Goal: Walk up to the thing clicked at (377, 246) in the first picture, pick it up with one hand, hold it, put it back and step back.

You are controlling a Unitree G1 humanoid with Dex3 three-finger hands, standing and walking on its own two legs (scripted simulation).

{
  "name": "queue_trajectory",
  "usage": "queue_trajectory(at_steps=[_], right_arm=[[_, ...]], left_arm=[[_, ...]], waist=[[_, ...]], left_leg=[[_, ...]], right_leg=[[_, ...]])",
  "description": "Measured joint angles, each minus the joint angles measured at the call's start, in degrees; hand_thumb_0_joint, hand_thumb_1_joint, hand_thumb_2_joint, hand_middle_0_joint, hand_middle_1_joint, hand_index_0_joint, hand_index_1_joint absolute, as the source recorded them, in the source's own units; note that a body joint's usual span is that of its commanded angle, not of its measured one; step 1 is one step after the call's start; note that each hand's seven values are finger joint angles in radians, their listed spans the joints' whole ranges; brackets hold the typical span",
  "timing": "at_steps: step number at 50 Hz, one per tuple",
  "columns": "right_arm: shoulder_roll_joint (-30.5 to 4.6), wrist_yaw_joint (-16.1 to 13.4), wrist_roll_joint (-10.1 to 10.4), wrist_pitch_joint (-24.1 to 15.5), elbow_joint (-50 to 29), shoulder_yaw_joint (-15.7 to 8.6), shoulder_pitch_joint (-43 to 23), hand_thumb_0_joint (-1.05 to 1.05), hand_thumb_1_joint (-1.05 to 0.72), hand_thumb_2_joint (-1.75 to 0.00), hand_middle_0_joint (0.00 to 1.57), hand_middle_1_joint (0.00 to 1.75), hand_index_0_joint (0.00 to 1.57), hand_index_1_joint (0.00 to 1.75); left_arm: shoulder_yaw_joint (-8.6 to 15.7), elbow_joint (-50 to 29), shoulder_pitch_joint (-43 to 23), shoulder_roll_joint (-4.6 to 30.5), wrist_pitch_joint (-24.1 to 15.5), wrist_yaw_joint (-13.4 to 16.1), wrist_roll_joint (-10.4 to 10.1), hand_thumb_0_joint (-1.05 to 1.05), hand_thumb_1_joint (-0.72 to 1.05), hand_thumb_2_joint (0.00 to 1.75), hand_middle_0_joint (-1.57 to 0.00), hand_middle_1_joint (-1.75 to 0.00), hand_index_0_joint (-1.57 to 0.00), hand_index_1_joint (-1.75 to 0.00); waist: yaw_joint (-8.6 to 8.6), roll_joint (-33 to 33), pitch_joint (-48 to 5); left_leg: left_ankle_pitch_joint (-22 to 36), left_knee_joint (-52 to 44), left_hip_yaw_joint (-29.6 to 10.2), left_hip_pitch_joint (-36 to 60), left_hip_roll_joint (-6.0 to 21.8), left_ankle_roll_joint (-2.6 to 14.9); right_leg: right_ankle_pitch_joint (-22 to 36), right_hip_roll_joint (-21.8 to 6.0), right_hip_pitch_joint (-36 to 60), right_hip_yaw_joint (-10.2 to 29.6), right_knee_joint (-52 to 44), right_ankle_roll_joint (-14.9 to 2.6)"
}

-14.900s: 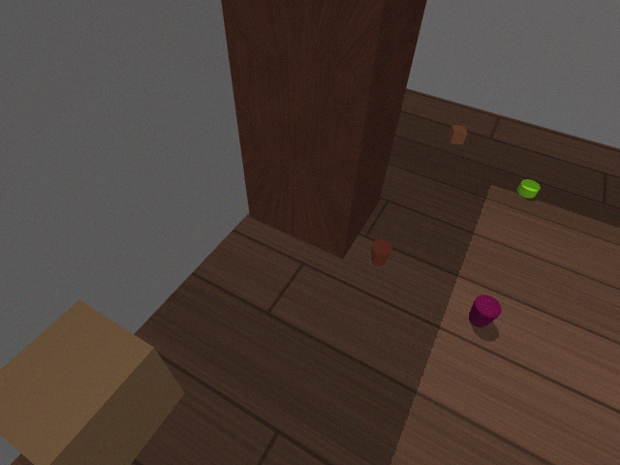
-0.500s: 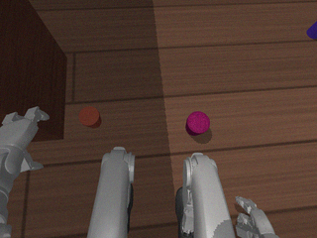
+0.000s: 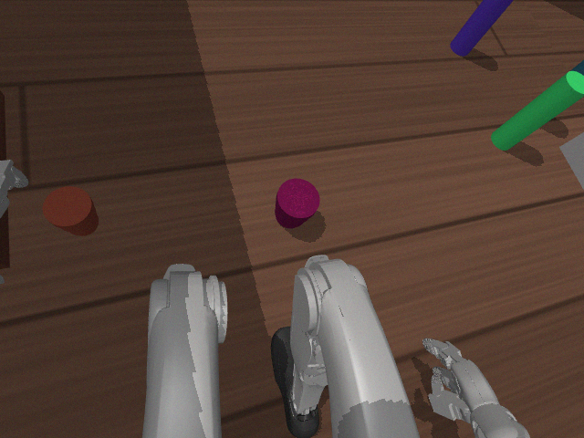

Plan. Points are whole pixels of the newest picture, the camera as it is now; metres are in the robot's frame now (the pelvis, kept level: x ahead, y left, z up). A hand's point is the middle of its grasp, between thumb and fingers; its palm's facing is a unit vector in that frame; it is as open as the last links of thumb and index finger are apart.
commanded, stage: rise first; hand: left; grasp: from above
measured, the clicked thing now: (76, 215) +0.51 +0.32 -0.30
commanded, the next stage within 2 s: approach in 0.68 s
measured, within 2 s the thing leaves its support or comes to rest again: neither
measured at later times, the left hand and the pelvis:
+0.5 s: hand (2, 211) +0.47 +0.39 -0.18, palm faces -0.46 -0.08 -0.89, open 13.9 cm; pelvis +0.06 +0.04 +0.00, yaw -8 degrees
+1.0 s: hand (33, 208) +0.49 +0.36 -0.20, palm faces -0.47 -0.04 -0.88, open 13.8 cm; pelvis +0.06 +0.03 -0.01, yaw -8 degrees
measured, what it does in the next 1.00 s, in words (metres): shifts its weight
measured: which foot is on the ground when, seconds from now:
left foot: down 0.00-1.00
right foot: down 0.00-1.00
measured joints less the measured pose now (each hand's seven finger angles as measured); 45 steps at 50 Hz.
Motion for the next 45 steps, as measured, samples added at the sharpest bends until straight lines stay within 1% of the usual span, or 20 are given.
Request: queue_trajectory(at_steps=[3,6,9,11,13,15,18,22,24,27,30,33,37,42,45], right_arm=[[0.02,0.52,-1.01,1.01,0.22,-0.08,0.16,0.0,-0.9,-0.9,0.2,0.3,0.21,0.3],[0.87,1.18,-2.19,1.86,0.68,-0.34,0.96,0.0,-0.9,-0.9,0.2,0.3,0.21,0.3],[2.11,2.07,-3.52,2.61,1.3,-0.4,2.01,0.0,-0.9,-0.9,0.2,0.3,0.21,0.3],[2.97,2.61,-4.41,3.05,1.56,-0.23,2.76,0.0,-0.9,-0.9,0.2,0.3,0.21,0.3],[3.81,3.07,-5.12,3.47,1.61,0.0,3.67,0.0,-0.9,-0.9,0.2,0.3,0.21,0.3],[4.51,3.58,-5.69,3.87,1.57,0.21,4.47,0.0,-0.9,-0.89,0.21,0.3,0.21,0.3],[5.68,4.38,-6.15,4.78,1.74,0.25,4.93,0.0,-0.89,-0.89,0.21,0.3,0.21,0.3],[6.99,5.55,-6.13,6.46,1.87,-0.35,4.16,0.0,-0.89,-0.89,0.21,0.3,0.21,0.3],[7.27,5.98,-6.11,7.13,1.93,-0.91,3.27,0.0,-0.89,-0.89,0.21,0.3,0.21,0.3],[7.21,6.52,-6.3,7.65,1.91,-1.9,1.61,0.0,-0.89,-0.89,0.21,0.3,0.21,0.3],[6.66,6.85,-6.53,7.6,1.7,-2.83,-0.05,0.0,-0.89,-0.89,0.21,0.3,0.21,0.3],[5.86,6.88,-6.74,7.28,1.5,-3.29,-1.63,0.0,-0.89,-0.9,0.21,0.3,0.21,0.3],[5.12,6.75,-6.94,6.76,1.27,-3.45,-2.93,0.0,-0.9,-0.9,0.21,0.3,0.21,0.3],[4.89,6.42,-7.16,6.46,1.13,-2.93,-2.93,0.0,-0.9,-0.9,0.2,0.3,0.21,0.3],[5.05,6.24,-7.3,6.33,1.49,-2.42,-2.28,0.0,-0.9,-0.9,0.2,0.3,0.21,0.3]], left_arm=[[1.76,2.33,-2.37,1.83,1.19,1.83,2.36,0.0,-0.55,1.03,-0.07,-1.02,-0.06,-1.02],[3.09,4.97,-5.17,3.75,2.32,2.25,4.02,0.0,-0.54,1.02,-0.07,-1.02,-0.07,-1.02],[3.93,7.17,-7.38,5.58,2.71,1.41,5.8,0.0,-0.53,1.0,-0.07,-1.03,-0.07,-1.02],[4.98,7.73,-7.64,6.55,2.35,0.39,6.71,0.0,-0.52,0.99,-0.07,-1.04,-0.07,-1.02],[5.97,6.88,-6.87,7.02,1.5,-0.57,7.21,0.0,-0.51,0.98,-0.07,-1.04,-0.08,-1.02],[6.65,5.04,-5.53,6.69,0.35,-1.14,7.31,0.0,-0.5,0.97,-0.07,-1.04,-0.08,-1.03],[8.59,1.19,-2.95,5.26,-1.73,-0.87,7.64,0.0,-0.48,0.95,-0.07,-1.05,-0.09,-1.03],[10.98,-3.59,0.43,3.27,-3.34,1.54,8.34,0.0,-0.46,0.93,-0.07,-1.06,-0.09,-1.03],[11.56,-4.69,1.46,2.58,-3.35,3.05,9.02,0.0,-0.46,0.93,-0.07,-1.06,-0.09,-1.02],[11.61,-5.3,2.2,1.9,-2.83,4.85,10.08,0.0,-0.47,0.94,-0.07,-1.05,-0.09,-1.02],[11.05,-4.53,1.62,1.59,-2.12,6.08,10.71,0.0,-0.48,0.96,-0.07,-1.03,-0.08,-1.01],[10.29,-2.7,-0.01,1.71,-1.51,6.85,11.34,0.0,-0.49,0.97,-0.07,-1.02,-0.08,-1.01],[9.57,0.2,-2.54,2.08,-0.73,7.37,11.87,0.0,-0.5,0.98,-0.07,-1.02,-0.07,-1.01],[9.19,2.81,-4.39,2.45,-0.08,7.49,12.14,0.0,-0.51,0.98,-0.08,-1.04,-0.08,-1.03],[8.05,3.87,-5.09,2.33,0.28,7.59,12.04,0.0,-0.49,0.97,-0.08,-1.06,-0.09,-1.04]], waist=[[-0.73,0.12,1.41],[-1.06,0.18,2.55],[-1.15,0.51,3.15],[-1.02,0.87,3.28],[-0.69,1.18,3.27],[-0.18,1.53,3.31],[0.73,1.61,3.4],[1.66,1.14,2.84],[2.03,0.86,2.29],[2.53,0.43,1.52],[2.88,0.03,1.0],[3.02,-0.24,0.87],[2.86,-0.58,1.06],[2.3,-0.79,1.68],[1.93,-0.91,2.17]], left_leg=[[1.13,1.58,-0.04,-1.8,-0.16,-0.33],[2.09,3.12,0.07,-3.25,-0.15,-0.51],[3.12,4.47,-0.03,-4.41,-0.02,-0.78],[5.02,5.01,-0.35,-4.82,0.15,-1.15],[3.87,5.94,-0.78,-5.03,0.56,-2.23],[2.11,6.57,-0.94,-5.04,0.97,-2.72],[-0.13,6.82,-0.75,-4.6,1.67,-1.99],[-2.47,6.43,-0.44,-3.86,2.51,-0.72],[-3.24,6.07,-0.27,-3.66,2.87,-0.28],[-3.96,5.53,0.05,-3.39,3.38,0.29],[-4.21,5.14,0.4,-3.22,3.69,0.62],[-4.11,5.09,0.56,-3.26,3.85,0.72],[-3.84,5.47,0.49,-3.46,3.97,0.54],[-3.59,6.15,0.27,-3.83,4.06,0.04],[-3.53,6.59,0.22,-4.1,4.17,-0.24]], right_leg=[[0.64,0.37,-1.66,0.01,1.2,0.5],[1.16,0.73,-2.87,0.15,2.33,1.08],[0.16,1.19,-3.69,0.14,3.43,1.9],[-1.08,1.7,-3.98,-0.04,3.95,2.51],[-2.57,2.21,-3.91,-0.21,4.27,3.07],[-4.17,2.57,-3.51,-0.2,4.26,3.62],[-6.28,3.07,-2.51,0.06,3.68,4.41],[-8.16,3.5,-1.39,0.28,2.45,4.48],[-8.61,3.45,-1.14,0.29,1.85,4.17],[-8.9,3.13,-0.87,0.26,1.09,3.93],[-8.97,2.78,-0.74,0.3,0.71,3.79],[-9.0,2.66,-0.78,0.37,0.66,4.18],[-8.59,2.78,-1.23,0.35,1.16,4.52],[-8.12,2.92,-2.03,0.17,2.07,4.47],[-7.89,3.02,-2.63,0.12,2.69,4.32]])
